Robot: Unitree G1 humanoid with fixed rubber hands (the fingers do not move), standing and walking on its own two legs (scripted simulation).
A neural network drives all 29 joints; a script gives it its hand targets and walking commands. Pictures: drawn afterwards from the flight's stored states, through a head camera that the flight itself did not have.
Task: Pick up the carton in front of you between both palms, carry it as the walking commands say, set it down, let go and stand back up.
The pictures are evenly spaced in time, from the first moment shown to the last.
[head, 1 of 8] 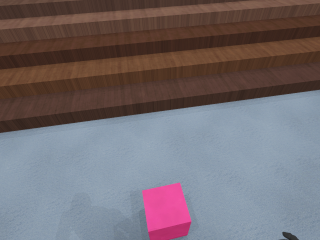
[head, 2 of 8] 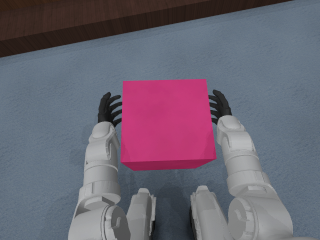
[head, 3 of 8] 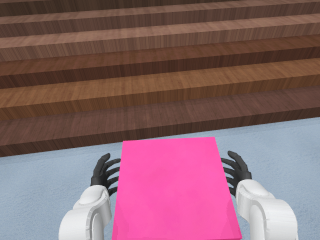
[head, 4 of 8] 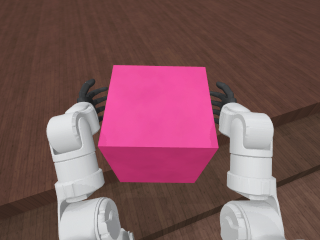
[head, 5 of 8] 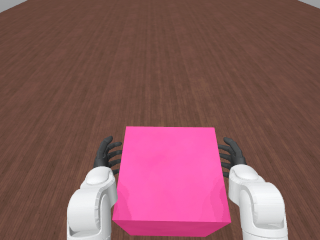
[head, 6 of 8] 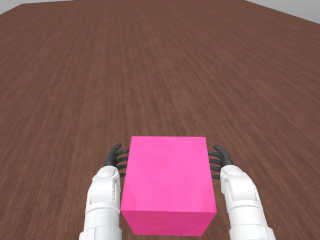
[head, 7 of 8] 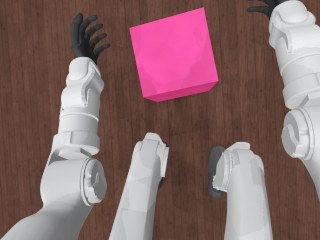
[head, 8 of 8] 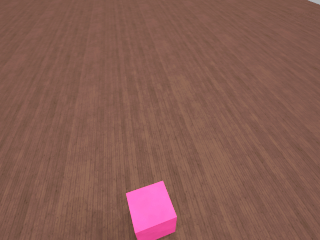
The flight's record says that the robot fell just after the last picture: no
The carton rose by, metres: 1.71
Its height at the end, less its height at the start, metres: +0.93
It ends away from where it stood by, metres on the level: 5.32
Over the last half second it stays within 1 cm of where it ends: yes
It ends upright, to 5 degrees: yes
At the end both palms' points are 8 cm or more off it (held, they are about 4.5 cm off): yes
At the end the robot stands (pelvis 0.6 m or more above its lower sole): yes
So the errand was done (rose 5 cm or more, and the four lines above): yes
